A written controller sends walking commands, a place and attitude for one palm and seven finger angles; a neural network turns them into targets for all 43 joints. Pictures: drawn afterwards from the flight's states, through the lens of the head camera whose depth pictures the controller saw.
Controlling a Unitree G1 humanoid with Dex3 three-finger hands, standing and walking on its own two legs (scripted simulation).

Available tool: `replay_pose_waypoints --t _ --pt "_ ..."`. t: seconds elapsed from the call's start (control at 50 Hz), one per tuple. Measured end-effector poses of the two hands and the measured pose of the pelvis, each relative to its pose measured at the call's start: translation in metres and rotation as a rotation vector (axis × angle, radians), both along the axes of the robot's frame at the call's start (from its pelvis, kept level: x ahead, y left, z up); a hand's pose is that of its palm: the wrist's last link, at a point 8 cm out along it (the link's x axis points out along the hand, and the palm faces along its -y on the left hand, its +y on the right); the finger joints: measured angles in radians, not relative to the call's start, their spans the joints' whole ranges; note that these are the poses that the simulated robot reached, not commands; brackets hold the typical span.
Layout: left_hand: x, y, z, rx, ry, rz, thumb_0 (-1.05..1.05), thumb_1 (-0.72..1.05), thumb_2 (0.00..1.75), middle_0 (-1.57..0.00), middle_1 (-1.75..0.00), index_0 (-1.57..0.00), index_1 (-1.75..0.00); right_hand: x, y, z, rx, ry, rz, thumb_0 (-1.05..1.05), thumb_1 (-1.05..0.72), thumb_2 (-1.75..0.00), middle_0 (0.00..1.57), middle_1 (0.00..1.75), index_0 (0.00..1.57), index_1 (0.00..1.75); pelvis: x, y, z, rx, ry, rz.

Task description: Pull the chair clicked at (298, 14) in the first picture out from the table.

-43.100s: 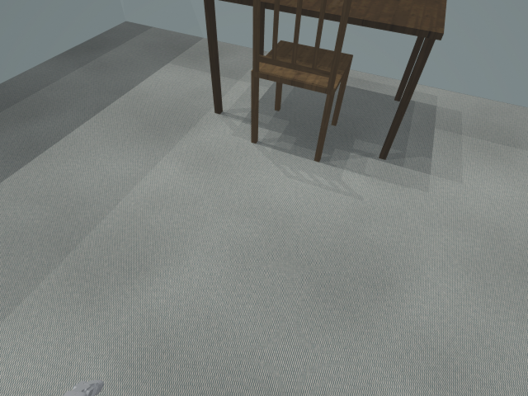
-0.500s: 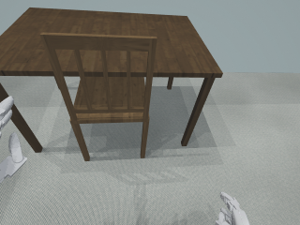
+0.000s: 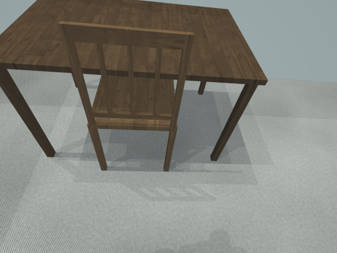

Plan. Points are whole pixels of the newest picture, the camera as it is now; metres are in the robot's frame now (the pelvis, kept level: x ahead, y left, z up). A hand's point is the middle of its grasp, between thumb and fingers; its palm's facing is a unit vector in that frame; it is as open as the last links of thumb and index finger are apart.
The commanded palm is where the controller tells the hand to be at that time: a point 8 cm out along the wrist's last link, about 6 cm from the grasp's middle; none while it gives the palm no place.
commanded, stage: let the arm hang, fingers relaxed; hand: left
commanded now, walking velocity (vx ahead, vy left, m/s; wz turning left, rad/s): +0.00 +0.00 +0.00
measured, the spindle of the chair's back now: (131, 84) +0.71 +0.19 -0.06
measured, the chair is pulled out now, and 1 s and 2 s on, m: -0.10 -0.10 -0.10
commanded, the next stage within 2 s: look to check the result in 0.78 s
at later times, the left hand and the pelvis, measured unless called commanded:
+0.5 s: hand out of the picture +0.00 +0.14 -0.17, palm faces +0.03 -0.99 -0.17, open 7.4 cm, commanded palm none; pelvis +0.01 -0.02 +0.00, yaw +1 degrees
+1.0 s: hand out of the picture +0.03 +0.14 -0.17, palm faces +0.04 -0.98 -0.18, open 7.4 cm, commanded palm none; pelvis +0.03 -0.03 +0.00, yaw +1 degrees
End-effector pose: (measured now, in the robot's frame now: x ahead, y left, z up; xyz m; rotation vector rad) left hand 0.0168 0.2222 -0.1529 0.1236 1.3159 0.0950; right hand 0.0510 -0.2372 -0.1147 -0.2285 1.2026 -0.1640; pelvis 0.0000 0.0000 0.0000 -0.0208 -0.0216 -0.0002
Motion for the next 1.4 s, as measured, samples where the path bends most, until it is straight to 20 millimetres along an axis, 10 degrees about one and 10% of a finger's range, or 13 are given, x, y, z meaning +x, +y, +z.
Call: replay_pose_waypoints --t 0.12,0.24,0.66,1.4 --pt "-0.091 0.005 0.007 0.019 0.250 0.057 0.00 0.97 0.90 -0.21 -0.30 -0.20 -0.29 -0.056 0.006 -0.009 0.023 0.205 -0.043 0.01 -0.91 -0.90 0.20 0.30 0.20 0.30 0.002 -0.003 0.002 -0.001 0.012 0.013" --pt "-0.121 0.003 0.022 0.056 0.347 0.079 0.00 0.93 0.90 -0.20 -0.30 -0.20 -0.29 -0.086 0.009 -0.017 0.057 0.294 -0.085 0.01 -0.91 -0.90 0.20 0.30 0.20 0.30 0.005 -0.006 0.002 0.005 0.019 0.014" --pt "0.017 -0.026 0.009 0.050 0.009 0.033 0.02 0.94 0.90 -0.21 -0.30 -0.20 -0.29 -0.050 0.003 -0.029 0.095 0.188 -0.097 0.01 -0.91 -0.90 0.20 0.30 0.20 0.30 0.020 -0.027 0.001 0.012 0.000 0.013" --pt "0.011 -0.035 0.009 0.033 0.073 0.056 0.00 0.91 0.90 -0.20 -0.30 -0.20 -0.29 -0.035 -0.009 -0.026 0.071 0.214 -0.084 0.00 -0.91 -0.90 0.20 0.30 0.20 0.30 0.033 -0.030 0.002 0.016 0.003 0.016"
